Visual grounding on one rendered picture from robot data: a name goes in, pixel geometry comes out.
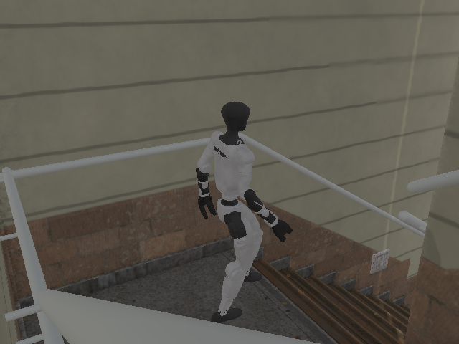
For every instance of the left robot forearm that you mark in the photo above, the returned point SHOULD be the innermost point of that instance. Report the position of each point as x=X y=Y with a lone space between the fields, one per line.
x=203 y=183

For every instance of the right robot upper arm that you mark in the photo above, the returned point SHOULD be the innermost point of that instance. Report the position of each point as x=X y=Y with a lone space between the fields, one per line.
x=245 y=159

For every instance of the robot left shin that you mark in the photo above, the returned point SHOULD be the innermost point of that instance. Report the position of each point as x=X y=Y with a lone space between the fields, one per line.
x=254 y=254

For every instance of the left robot upper arm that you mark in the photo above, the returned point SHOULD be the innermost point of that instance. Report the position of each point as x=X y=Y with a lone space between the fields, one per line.
x=203 y=163

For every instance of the right robot forearm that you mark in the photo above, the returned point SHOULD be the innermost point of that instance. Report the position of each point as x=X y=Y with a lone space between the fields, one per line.
x=269 y=218

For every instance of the robot right hand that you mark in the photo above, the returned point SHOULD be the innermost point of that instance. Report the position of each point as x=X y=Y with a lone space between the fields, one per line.
x=280 y=229

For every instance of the robot left hand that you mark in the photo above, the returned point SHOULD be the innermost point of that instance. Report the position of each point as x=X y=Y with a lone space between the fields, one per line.
x=207 y=200

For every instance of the right robot thigh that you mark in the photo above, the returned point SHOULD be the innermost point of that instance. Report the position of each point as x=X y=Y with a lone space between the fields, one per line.
x=241 y=232

